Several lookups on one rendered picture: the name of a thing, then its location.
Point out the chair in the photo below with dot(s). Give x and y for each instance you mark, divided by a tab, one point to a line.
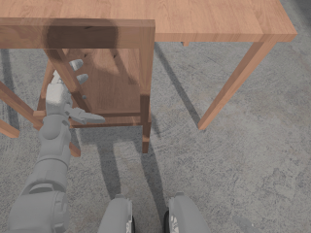
117	55

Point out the robot thigh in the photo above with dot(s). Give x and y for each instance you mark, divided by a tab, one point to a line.
189	219
117	215

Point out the right robot hand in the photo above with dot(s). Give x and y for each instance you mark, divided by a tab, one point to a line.
245	225

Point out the table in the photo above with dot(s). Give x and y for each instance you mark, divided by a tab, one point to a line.
263	22

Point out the robot left upper arm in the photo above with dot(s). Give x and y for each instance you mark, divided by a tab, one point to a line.
44	212

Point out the left robot forearm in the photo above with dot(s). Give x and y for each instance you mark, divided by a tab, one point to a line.
52	164

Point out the right robot thigh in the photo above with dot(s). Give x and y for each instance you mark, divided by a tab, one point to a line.
189	219

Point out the left robot hand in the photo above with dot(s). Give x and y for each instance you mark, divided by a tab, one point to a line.
58	95

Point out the left robot thigh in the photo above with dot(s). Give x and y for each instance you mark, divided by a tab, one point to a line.
117	215

